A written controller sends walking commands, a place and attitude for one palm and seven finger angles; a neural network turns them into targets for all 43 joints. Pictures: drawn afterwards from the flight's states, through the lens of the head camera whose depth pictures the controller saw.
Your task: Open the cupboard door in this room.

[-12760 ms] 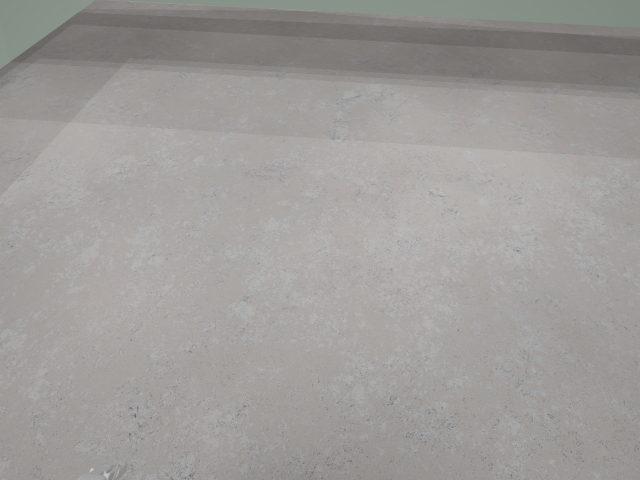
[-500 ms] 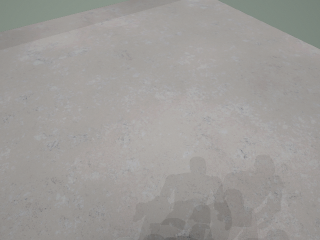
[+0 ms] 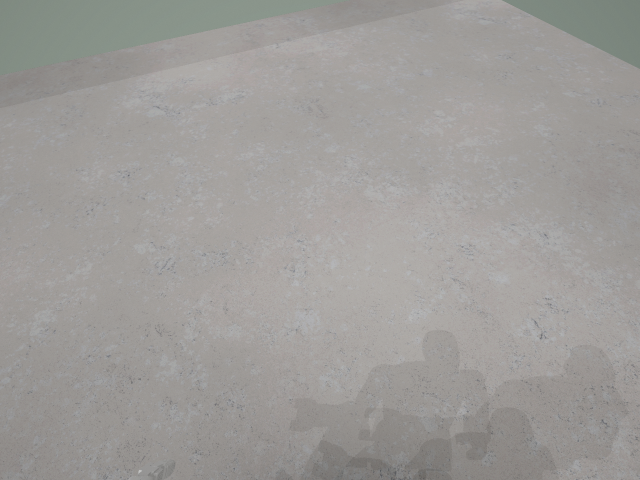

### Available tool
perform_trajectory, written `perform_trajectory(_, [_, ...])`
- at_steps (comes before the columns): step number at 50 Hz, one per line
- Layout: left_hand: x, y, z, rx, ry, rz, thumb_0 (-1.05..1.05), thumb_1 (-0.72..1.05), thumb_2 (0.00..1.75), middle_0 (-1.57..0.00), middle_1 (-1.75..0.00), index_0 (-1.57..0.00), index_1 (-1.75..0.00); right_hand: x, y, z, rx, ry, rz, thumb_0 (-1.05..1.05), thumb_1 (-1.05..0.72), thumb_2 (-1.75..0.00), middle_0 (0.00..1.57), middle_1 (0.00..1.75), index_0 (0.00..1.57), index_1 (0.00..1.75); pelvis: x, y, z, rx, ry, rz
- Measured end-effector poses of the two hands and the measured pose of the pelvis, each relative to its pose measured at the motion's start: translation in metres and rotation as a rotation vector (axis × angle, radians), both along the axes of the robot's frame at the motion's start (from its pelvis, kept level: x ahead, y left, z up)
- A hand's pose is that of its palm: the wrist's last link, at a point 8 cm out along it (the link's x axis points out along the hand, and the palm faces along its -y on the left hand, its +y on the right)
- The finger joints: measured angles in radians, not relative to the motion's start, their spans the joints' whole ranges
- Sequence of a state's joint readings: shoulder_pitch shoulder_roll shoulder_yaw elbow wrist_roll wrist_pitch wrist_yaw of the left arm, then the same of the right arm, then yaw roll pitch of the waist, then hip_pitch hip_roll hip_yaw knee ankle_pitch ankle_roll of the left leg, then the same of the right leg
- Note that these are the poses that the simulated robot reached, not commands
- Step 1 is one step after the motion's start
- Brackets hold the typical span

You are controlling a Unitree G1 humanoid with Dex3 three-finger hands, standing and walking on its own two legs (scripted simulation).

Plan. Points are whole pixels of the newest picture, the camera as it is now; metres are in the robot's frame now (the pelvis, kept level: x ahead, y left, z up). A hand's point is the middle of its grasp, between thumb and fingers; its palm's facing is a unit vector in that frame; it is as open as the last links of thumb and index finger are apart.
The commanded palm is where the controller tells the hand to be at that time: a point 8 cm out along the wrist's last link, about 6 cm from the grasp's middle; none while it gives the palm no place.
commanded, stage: turn or walk to find it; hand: left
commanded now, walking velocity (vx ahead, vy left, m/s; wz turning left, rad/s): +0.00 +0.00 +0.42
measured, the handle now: out of the picture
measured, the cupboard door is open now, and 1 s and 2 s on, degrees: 0 0 0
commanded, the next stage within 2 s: none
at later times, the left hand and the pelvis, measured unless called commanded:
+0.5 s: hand out of the picture -0.06 +0.23 -0.18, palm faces +0.29 -0.93 -0.24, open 7.4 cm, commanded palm none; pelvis -0.03 +0.02 +0.00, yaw +14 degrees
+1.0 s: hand out of the picture -0.01 +0.21 -0.14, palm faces +0.42 -0.87 -0.27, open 7.4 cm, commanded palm none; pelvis -0.03 -0.02 +0.00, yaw +26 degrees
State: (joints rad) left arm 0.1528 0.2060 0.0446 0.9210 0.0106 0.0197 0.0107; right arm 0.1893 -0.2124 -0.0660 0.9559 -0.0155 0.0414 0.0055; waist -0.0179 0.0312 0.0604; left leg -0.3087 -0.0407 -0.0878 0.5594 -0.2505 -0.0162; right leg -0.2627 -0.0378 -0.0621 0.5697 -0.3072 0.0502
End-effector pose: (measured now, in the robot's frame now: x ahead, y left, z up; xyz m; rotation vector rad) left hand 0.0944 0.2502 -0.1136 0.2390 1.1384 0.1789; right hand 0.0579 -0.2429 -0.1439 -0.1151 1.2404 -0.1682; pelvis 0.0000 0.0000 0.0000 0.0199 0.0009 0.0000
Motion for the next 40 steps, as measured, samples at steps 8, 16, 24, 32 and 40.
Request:
perform_trajectory(8, [-0.045,-0.025,0.01,-0.005,0.022,0.086,0.01,0.9,0.9,-0.2,-0.3,-0.2,-0.3,-0.011,-0.024,-0.001,0.003,0.08,0.056,0.01,-0.91,-0.89,0.2,0.29,0.2,0.3,-0.009,-0.015,0.009,0.014,-0.022,0.091])
perform_trajectory(16, [-0.098,-0.02,0.0,-0.033,0.097,0.196,0.01,0.91,0.9,-0.2,-0.3,-0.2,-0.3,-0.001,-0.019,0.007,-0.03,0.13,0.152,0.01,-0.91,-0.89,0.2,0.29,0.2,0.29,-0.014,-0.012,0.011,0.017,-0.012,0.171])
perform_trajectory(24, [-0.165,0.019,-0.032,-0.072,0.184,0.33,0.01,0.9,0.9,-0.2,-0.3,-0.2,-0.3,0.051,0.03,0.015,-0.082,0.006,0.298,0.01,-0.91,-0.89,0.2,0.29,0.2,0.29,-0.027,0.018,-0.004,-0.012,-0.009,0.249])
perform_trajectory(32, [-0.178,0.043,-0.022,-0.079,0.182,0.388,0.01,0.91,0.9,-0.2,-0.3,-0.19,-0.3,0.068,0.069,0.036,-0.08,-0.067,0.378,0.01,-0.91,-0.89,0.2,0.29,0.2,0.3,-0.034,0.032,0.01,-0.039,-0.009,0.299])
perform_trajectory(40, [-0.147,0.039,-0.008,-0.054,0.067,0.391,0.01,0.9,0.9,-0.2,-0.3,-0.19,-0.3,0.061,0.066,0.029,-0.045,-0.042,0.396,0.01,-0.91,-0.89,0.2,0.3,0.21,0.3,-0.036,0.023,0.012,-0.031,-0.007,0.357])
